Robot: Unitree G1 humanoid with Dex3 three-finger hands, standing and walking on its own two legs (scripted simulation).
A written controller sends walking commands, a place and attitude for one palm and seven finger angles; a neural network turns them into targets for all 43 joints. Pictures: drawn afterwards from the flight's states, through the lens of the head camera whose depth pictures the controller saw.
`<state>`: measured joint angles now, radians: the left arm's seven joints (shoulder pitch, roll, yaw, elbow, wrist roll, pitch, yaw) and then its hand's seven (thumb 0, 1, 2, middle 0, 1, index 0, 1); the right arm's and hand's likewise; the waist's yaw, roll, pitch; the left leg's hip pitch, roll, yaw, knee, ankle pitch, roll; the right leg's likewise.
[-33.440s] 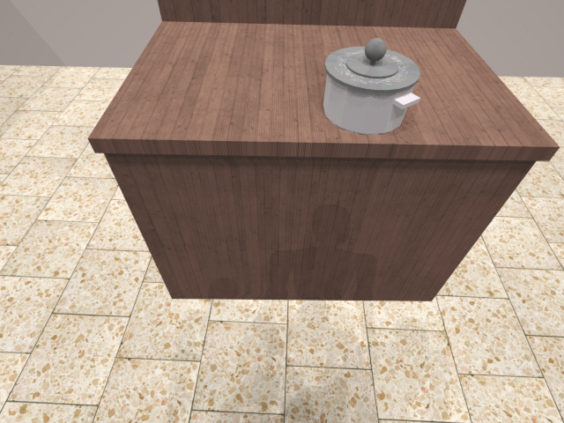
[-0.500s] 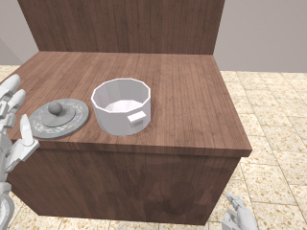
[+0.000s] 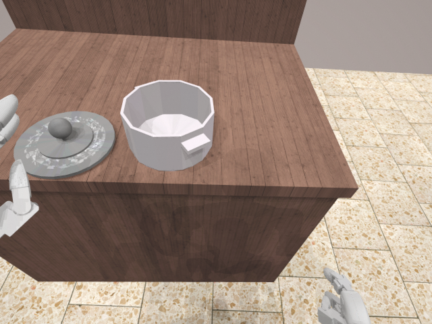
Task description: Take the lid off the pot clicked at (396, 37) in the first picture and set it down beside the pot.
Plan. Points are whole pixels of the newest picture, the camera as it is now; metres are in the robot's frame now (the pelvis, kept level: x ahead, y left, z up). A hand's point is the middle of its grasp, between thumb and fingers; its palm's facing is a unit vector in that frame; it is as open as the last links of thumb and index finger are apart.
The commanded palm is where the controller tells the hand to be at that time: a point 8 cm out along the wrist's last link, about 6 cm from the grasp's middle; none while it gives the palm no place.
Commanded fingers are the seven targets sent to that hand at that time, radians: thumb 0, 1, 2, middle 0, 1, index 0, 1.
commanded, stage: step back with the hand held close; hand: left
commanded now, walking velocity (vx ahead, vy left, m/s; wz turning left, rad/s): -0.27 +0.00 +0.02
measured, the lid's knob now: (60, 128) +0.46 +0.37 +0.07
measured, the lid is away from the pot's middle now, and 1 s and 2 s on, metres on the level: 0.23 0.23 0.23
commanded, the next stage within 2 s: stop stepping back and stand still in 0.98 s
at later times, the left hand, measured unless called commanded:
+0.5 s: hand out of the picture +0.12 +0.24 +0.23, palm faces +0.46 -0.81 -0.36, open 7.4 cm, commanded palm +0.06 +0.29 +0.24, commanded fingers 0.00 0.90 0.90 -0.20 -0.30 -0.20 -0.30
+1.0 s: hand out of the picture +0.08 +0.26 +0.24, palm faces +0.35 -0.85 -0.39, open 7.4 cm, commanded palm -0.01 +0.31 +0.24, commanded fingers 0.00 0.90 0.90 -0.20 -0.30 -0.20 -0.30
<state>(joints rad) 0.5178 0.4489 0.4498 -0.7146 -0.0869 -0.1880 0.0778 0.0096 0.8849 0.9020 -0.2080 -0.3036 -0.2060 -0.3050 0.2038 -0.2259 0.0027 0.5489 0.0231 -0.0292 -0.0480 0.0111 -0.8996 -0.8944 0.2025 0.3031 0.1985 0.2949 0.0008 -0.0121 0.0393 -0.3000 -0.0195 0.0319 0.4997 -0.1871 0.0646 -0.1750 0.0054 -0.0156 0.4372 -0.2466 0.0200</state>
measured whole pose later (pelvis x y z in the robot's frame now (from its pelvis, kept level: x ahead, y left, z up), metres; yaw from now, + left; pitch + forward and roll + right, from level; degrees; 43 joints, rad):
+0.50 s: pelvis -0.06 +0.01 -0.02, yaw +2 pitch -2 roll -5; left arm 0.46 0.42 0.47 -0.75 -0.06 -0.25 0.13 0.01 0.88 0.90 -0.21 -0.30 -0.21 -0.31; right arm 0.25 -0.22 0.00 0.59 0.02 -0.08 -0.06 0.01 -0.90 -0.89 0.20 0.30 0.20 0.30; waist -0.02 0.03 0.01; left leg -0.46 0.00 -0.01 0.66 -0.17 0.07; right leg -0.30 0.03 -0.05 0.57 -0.25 0.02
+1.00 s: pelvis -0.15 +0.03 +0.00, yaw -2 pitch +2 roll -5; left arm 0.44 0.49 0.53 -0.78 -0.10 -0.24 0.12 0.01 0.88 0.90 -0.21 -0.30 -0.21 -0.31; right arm 0.18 -0.15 -0.01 0.59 -0.01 -0.12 -0.03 0.01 -0.90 -0.89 0.20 0.30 0.20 0.29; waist -0.04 -0.03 0.05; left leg -0.42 0.02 0.01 0.50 -0.10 0.08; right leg -0.45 0.09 0.05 0.90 -0.50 0.01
